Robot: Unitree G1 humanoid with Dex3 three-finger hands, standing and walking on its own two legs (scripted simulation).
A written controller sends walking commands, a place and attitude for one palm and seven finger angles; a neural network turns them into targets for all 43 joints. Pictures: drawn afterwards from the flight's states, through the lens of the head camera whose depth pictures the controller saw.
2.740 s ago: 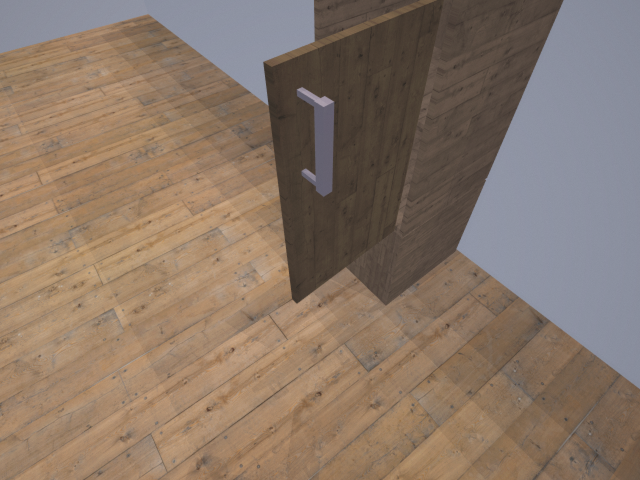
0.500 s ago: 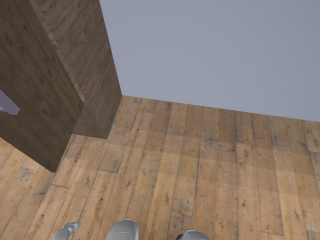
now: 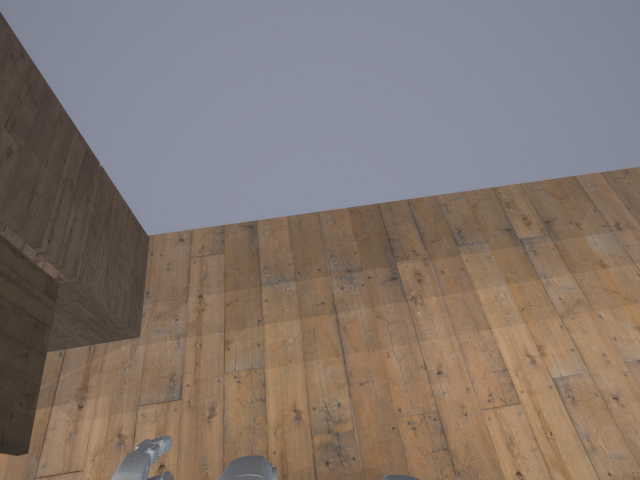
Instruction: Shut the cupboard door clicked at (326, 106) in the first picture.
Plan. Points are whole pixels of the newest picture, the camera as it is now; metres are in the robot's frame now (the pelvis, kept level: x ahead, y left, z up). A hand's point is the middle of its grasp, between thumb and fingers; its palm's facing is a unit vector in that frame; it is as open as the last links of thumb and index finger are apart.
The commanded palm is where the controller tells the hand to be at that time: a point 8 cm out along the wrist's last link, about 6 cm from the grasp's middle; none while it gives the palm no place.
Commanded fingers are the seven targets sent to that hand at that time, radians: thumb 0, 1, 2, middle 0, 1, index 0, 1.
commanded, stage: walk around to get in front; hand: left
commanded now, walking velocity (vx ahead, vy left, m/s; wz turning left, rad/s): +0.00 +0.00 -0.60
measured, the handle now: out of the picture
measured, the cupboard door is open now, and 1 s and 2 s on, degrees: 93 93 93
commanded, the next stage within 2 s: none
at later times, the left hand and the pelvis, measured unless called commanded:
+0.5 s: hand (229, 427) +0.20 +0.15 -0.16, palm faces -0.30 -0.92 -0.24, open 7.4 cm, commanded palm none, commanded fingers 0.00 0.90 0.90 -0.20 -0.30 -0.20 -0.30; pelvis +0.02 -0.02 +0.00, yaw -18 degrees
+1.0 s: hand (278, 377) +0.27 +0.08 -0.15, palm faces -0.56 -0.80 -0.19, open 7.4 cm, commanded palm none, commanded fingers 0.00 0.90 0.90 -0.20 -0.30 -0.20 -0.30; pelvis +0.06 -0.02 +0.02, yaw -36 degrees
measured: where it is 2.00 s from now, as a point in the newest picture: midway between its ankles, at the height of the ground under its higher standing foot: outside the picture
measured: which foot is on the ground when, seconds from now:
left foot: up 0.00-0.14, down 0.16-0.48, up 0.50-0.76, down 0.78-1.00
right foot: down 0.00-0.16, up 0.18-0.46, down 0.48-0.76, up 0.78-1.00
